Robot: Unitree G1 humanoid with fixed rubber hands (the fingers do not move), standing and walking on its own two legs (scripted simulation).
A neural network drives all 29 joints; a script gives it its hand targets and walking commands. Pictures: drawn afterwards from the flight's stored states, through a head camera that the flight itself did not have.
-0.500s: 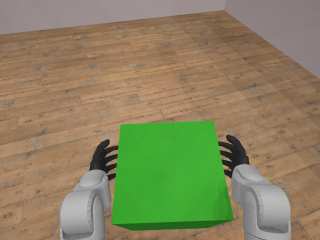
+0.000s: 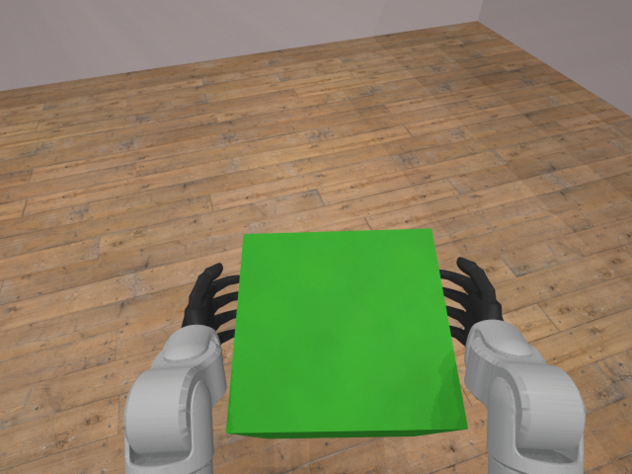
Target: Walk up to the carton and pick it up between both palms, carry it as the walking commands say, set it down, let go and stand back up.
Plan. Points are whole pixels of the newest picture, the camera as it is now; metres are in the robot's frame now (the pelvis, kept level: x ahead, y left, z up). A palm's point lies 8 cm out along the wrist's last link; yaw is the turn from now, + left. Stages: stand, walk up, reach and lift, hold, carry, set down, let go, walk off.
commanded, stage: carry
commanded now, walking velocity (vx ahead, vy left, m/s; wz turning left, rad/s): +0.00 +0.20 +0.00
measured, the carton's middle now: (339, 347) +0.28 -0.01 +0.01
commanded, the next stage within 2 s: none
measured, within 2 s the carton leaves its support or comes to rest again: neither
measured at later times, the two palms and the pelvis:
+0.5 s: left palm (55, 346) +0.25 +0.30 +0.10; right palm (330, 353) +0.24 +0.01 +0.09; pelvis +0.01 +0.17 +0.00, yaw -1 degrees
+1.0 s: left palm out of the picture +0.28 +0.50 +0.11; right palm (137, 327) +0.27 +0.21 +0.10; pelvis +0.01 +0.37 +0.00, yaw -2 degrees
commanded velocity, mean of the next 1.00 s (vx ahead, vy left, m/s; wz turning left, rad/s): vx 0.00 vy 0.20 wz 0.00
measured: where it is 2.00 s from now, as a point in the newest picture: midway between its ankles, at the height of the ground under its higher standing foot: outside the picture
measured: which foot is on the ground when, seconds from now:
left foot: up 0.00-0.02, down 0.04-0.40, up 0.42-0.68, down 0.70-1.00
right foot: down 0.00-0.06, up 0.08-0.36, down 0.38-0.72, up 0.74-1.00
